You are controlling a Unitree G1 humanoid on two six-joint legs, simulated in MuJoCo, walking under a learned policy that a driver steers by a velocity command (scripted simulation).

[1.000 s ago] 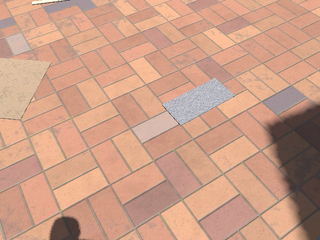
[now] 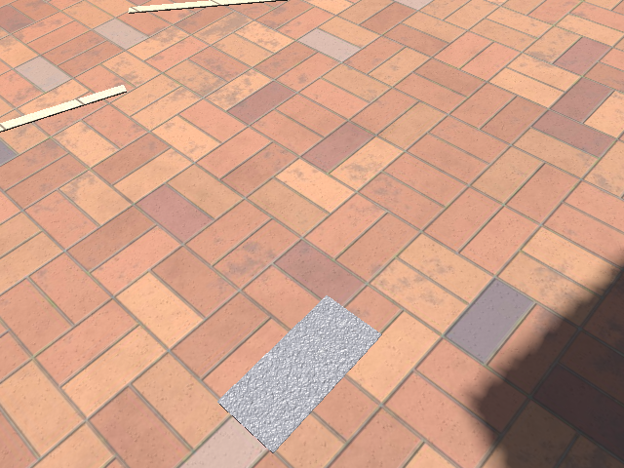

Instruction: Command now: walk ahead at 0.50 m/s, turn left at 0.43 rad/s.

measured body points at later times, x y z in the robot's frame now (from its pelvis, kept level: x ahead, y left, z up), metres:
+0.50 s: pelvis +0.25 +0.08 -0.01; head +0.28 +0.09 +0.43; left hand +0.24 +0.35 -0.15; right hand +0.44 -0.15 -0.13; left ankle +0.28 +0.13 -0.74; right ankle +0.19 -0.09 -0.64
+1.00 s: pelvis +0.52 +0.14 -0.02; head +0.55 +0.14 +0.43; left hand +0.53 +0.45 -0.10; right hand +0.71 -0.09 -0.14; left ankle +0.34 +0.15 -0.66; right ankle +0.64 +0.09 -0.74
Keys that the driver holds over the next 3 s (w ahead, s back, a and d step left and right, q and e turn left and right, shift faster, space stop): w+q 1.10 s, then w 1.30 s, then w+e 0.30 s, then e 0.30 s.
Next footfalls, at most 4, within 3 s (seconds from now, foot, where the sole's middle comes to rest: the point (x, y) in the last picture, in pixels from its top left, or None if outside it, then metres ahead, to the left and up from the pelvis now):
0.36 left None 0.32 0.14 -0.78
0.90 right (285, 389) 0.67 0.11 -0.78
1.40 left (142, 378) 0.71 0.45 -0.78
1.94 right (130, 261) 1.06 0.54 -0.78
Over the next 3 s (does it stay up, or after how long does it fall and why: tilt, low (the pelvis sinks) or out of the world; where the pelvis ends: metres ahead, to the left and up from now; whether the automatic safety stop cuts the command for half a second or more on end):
stays up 1.25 0.85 -0.03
